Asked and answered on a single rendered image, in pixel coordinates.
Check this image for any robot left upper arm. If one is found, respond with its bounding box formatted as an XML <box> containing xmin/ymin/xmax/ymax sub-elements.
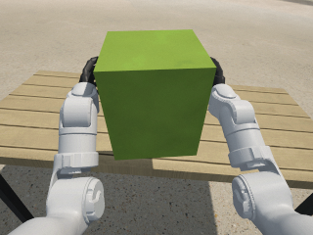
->
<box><xmin>8</xmin><ymin>176</ymin><xmax>105</xmax><ymax>235</ymax></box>

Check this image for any right robot forearm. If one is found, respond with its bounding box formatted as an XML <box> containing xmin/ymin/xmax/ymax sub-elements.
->
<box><xmin>208</xmin><ymin>83</ymin><xmax>293</xmax><ymax>207</ymax></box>

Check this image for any carton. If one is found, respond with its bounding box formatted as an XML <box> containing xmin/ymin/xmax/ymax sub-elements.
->
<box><xmin>93</xmin><ymin>29</ymin><xmax>217</xmax><ymax>161</ymax></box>

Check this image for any robot right upper arm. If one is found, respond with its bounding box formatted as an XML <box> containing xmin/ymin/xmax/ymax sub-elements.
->
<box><xmin>232</xmin><ymin>170</ymin><xmax>313</xmax><ymax>235</ymax></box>

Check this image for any robot right hand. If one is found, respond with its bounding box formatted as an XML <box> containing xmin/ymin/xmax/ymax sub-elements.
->
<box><xmin>210</xmin><ymin>57</ymin><xmax>225</xmax><ymax>87</ymax></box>

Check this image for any robot left hand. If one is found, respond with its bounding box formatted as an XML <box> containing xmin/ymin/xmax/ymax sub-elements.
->
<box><xmin>79</xmin><ymin>56</ymin><xmax>99</xmax><ymax>94</ymax></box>

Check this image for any left robot forearm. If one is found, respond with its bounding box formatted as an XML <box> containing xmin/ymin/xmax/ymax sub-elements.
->
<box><xmin>46</xmin><ymin>82</ymin><xmax>100</xmax><ymax>214</ymax></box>

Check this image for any table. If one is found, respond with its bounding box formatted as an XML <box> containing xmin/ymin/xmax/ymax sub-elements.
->
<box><xmin>0</xmin><ymin>70</ymin><xmax>313</xmax><ymax>223</ymax></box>

